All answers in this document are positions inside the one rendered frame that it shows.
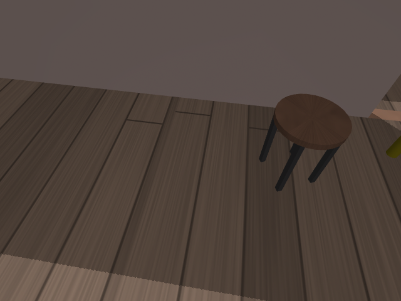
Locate stool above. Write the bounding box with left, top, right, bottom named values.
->
left=259, top=94, right=352, bottom=192

